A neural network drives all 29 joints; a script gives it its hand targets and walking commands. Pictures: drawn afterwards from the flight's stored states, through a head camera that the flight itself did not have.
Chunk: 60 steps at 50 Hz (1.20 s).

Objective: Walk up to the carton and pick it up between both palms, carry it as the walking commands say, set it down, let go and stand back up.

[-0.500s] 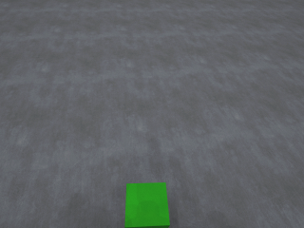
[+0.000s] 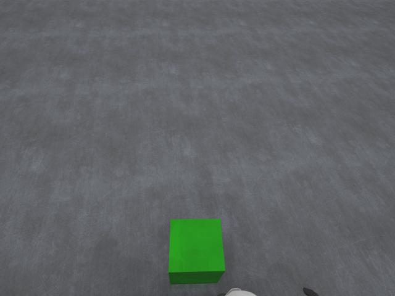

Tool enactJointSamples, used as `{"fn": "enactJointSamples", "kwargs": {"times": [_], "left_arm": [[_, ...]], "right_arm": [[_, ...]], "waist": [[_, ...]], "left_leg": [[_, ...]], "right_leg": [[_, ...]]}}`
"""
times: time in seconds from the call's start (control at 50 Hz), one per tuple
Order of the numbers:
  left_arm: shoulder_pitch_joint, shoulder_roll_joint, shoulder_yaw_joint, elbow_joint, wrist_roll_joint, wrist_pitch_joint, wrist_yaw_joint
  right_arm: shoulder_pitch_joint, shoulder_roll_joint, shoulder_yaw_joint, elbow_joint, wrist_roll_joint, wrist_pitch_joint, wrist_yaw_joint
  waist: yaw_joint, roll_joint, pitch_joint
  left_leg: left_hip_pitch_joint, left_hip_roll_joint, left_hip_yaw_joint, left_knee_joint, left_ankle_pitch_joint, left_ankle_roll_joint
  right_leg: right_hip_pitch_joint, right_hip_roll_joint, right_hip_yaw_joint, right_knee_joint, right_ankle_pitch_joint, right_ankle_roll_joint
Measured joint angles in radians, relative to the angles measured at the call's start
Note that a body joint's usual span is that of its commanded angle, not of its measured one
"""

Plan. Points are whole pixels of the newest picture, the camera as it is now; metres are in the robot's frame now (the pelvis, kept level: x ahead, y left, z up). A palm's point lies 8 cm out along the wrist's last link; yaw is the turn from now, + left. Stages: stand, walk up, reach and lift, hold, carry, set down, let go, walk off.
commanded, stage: walk up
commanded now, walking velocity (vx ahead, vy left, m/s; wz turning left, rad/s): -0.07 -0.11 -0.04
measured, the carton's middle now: (194, 252) +0.38 -0.03 -0.63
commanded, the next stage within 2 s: none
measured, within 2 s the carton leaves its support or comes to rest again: neither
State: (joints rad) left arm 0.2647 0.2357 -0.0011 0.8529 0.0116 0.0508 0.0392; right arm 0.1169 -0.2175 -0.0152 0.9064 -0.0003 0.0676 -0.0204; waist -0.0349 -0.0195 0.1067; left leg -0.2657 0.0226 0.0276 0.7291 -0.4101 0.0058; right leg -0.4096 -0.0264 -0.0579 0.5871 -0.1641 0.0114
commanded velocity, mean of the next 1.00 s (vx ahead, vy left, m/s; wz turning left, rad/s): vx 0.02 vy -0.02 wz -0.01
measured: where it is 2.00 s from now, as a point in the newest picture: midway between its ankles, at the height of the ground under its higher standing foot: outside the picture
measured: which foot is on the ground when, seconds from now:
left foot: down 0.00-1.00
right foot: down 0.00-0.00, up 0.02-0.48, down 0.50-1.00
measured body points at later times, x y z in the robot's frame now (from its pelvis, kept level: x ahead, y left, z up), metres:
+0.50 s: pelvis -0.06 +0.00 +0.01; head -0.04 +0.00 +0.46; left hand +0.02 +0.26 -0.13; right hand -0.06 -0.24 -0.14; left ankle -0.03 +0.09 -0.72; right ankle -0.08 -0.11 -0.72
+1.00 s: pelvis -0.05 -0.02 +0.02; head -0.04 -0.01 +0.47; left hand +0.03 +0.20 -0.13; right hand -0.04 -0.27 -0.12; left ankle -0.06 +0.09 -0.72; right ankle -0.08 -0.10 -0.72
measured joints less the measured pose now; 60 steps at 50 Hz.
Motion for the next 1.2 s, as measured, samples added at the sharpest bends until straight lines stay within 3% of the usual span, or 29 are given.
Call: {"fn": "enactJointSamples", "kwargs": {"times": [0.08,0.2,0.3,0.46,0.5,0.54,0.64,0.84,0.96,1.06,1.12,1.2], "left_arm": [[-0.006,0.02,0.0,0.001,0.0,0.046,-0.009],[-0.006,0.049,0.0,0.0,0.0,0.049,-0.038],[-0.006,0.049,0.0,-0.001,0.0,0.049,-0.041],[-0.006,0.028,0.0,-0.001,0.0,0.049,-0.04],[-0.006,0.02,0.0,-0.002,0.0,0.043,-0.039],[-0.006,-0.004,0.0,0.001,0.0,0.034,-0.034],[-0.004,-0.038,0.0,0.002,0.0,0.009,-0.022],[-0.004,-0.071,0.0,0.002,0.0,-0.015,-0.014],[-0.004,-0.079,0.0,0.003,0.0,-0.018,-0.016],[0.006,-0.048,0.0,0.012,0.003,-0.018,-0.031],[0.007,-0.023,0.0,0.019,0.003,-0.026,-0.025],[0.006,0.0,0.0,0.039,0.003,-0.029,-0.026]], "right_arm": [[0.075,0.014,0.0,0.001,0.0,-0.011,0.001],[0.183,0.014,0.0,0.0,0.0,-0.036,-0.006],[0.218,0.015,0.0,0.0,0.0,-0.052,-0.006],[0.206,0.015,0.0,0.001,0.0,-0.055,-0.006],[0.205,0.015,0.0,0.001,0.0,-0.047,-0.005],[0.198,0.009,0.0,0.001,0.0,-0.042,-0.002],[0.175,0.009,0.0,0.0,0.0,-0.04,0.016],[0.174,0.009,0.0,0.0,0.0,-0.043,0.014],[0.183,0.009,0.0,0.001,0.0,-0.053,0.009],[0.207,0.009,0.0,0.0,0.0,-0.053,0.016],[0.203,0.009,0.0,0.0,0.0,-0.073,0.016],[0.226,0.024,0.0,0.001,0.0,-0.095,0.014]], "waist": [[0.001,-0.021,0.014],[0.002,-0.028,-0.004],[0.003,-0.035,-0.008],[0.004,0.01,-0.012],[0.004,0.027,-0.014],[0.003,0.071,-0.015],[0.002,0.104,-0.048],[0.003,0.043,-0.049],[0.002,0.013,-0.051],[0.003,-0.009,-0.089],[0.002,-0.016,-0.088],[0.002,-0.028,-0.114]], "left_leg": [[0.004,0.015,0.005,-0.014,-0.013,0.035],[0.0,0.052,0.004,-0.071,0.05,0.04],[0.0,0.035,0.012,-0.114,0.09,0.043],[-0.003,0.009,0.069,-0.119,0.109,0.047],[-0.004,-0.003,0.074,-0.119,0.114,0.043],[-0.003,0.005,0.063,-0.12,0.114,0.039],[0.011,-0.004,0.05,-0.152,0.112,0.039],[0.057,0.008,0.049,-0.223,0.138,0.005],[0.058,0.007,0.048,-0.223,0.13,0.005],[0.058,-0.007,0.048,-0.217,-0.008,0.005],[0.058,-0.014,0.052,-0.217,0.063,0.005],[0.088,-0.026,0.052,-0.216,0.054,0.026]], "right_leg": [[-0.061,0.025,0.006,0.258,-0.261,0.001],[-0.048,0.041,0.017,0.486,-0.183,0.003],[0.053,0.035,0.018,0.399,-0.145,0.003],[0.164,0.038,0.019,0.139,-0.281,0.003],[0.211,0.038,0.019,0.004,-0.227,0.001],[0.225,0.05,0.011,-0.038,-0.14,-0.026],[0.231,0.055,0.01,-0.093,-0.12,-0.054],[0.232,0.066,0.01,-0.102,-0.122,-0.064],[0.237,0.065,0.01,-0.11,-0.128,-0.063],[0.24,0.053,0.011,-0.107,-0.257,-0.064],[0.244,0.043,0.01,-0.12,-0.137,-0.06],[0.242,0.03,0.01,-0.046,-0.216,-0.045]]}}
